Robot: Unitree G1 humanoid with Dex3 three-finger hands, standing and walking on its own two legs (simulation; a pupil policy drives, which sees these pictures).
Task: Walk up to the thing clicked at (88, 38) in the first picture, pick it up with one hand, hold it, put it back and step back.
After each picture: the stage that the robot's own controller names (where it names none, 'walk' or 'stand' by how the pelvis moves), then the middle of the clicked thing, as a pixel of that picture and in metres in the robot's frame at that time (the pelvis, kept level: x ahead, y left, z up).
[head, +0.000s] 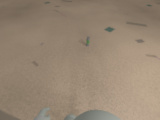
stand; (87, 41) +1.68 +0.06 -0.66
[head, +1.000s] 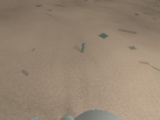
walk; (83, 48) +1.54 +0.09 -0.65
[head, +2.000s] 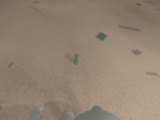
walk; (76, 59) +0.98 +0.16 -0.65
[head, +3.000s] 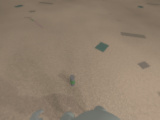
walk; (72, 80) +0.59 +0.19 -0.65
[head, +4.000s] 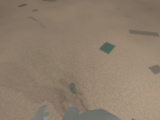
stand; (73, 88) +0.43 +0.21 -0.63
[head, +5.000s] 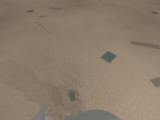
stand; (72, 96) +0.39 +0.19 -0.65
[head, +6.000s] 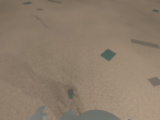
stand; (70, 94) +0.37 +0.18 -0.65
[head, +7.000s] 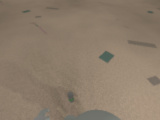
stand; (71, 97) +0.37 +0.20 -0.66
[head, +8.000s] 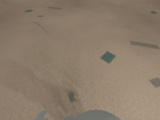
stand; (71, 97) +0.37 +0.19 -0.66
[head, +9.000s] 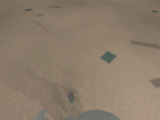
stand; (71, 98) +0.35 +0.19 -0.66
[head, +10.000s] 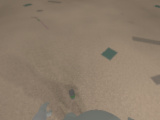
go down; (72, 94) +0.37 +0.18 -0.65
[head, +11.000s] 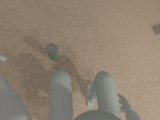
go down; (53, 54) +0.45 +0.24 -0.23
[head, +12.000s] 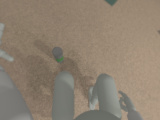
close in; (59, 56) +0.45 +0.23 -0.26
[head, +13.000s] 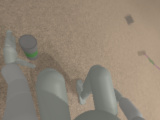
close in; (30, 50) +0.43 +0.28 -0.16
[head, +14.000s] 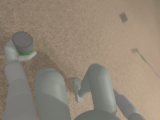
close; (25, 48) +0.43 +0.28 -0.16
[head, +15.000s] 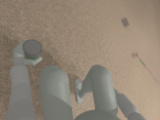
lift; (32, 53) +0.39 +0.27 -0.16
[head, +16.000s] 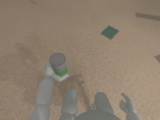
lift; (61, 70) +0.33 +0.18 +0.04
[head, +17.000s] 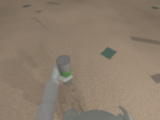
hold; (65, 72) +0.32 +0.16 +0.06
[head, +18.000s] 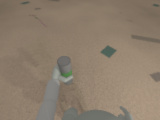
hold; (66, 72) +0.32 +0.16 +0.04
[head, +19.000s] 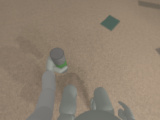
crouch; (60, 63) +0.39 +0.19 -0.03
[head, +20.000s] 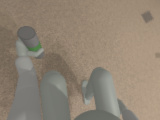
lower; (34, 46) +0.46 +0.27 -0.12
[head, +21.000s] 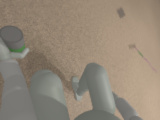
lower; (16, 46) +0.45 +0.29 -0.16
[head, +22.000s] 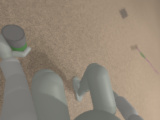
lower; (18, 44) +0.45 +0.30 -0.16
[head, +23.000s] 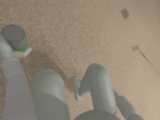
lower; (19, 44) +0.44 +0.30 -0.16
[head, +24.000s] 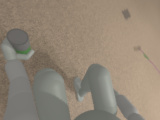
lower; (22, 47) +0.43 +0.29 -0.16
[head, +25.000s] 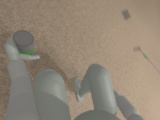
open; (26, 48) +0.43 +0.28 -0.16
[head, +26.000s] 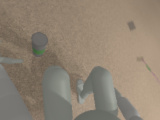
stand; (38, 47) +0.43 +0.27 -0.18
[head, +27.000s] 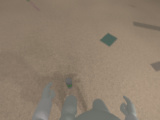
stand; (69, 83) +0.40 +0.19 -0.52
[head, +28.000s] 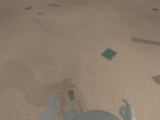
stand; (71, 95) +0.39 +0.18 -0.60
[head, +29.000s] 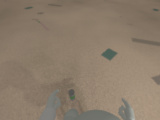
stand; (72, 95) +0.39 +0.18 -0.60
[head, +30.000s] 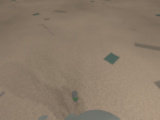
stand; (75, 96) +0.41 +0.17 -0.65
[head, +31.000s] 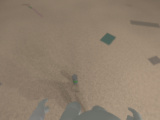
walk; (75, 79) +0.47 +0.16 -0.63
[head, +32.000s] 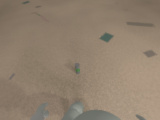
walk; (77, 68) +0.74 +0.21 -0.64
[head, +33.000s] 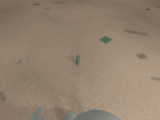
stand; (78, 60) +1.02 +0.20 -0.64
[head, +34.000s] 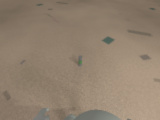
stand; (80, 61) +1.02 +0.17 -0.66
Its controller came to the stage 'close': yes
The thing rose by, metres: 0.68
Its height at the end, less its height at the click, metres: +0.00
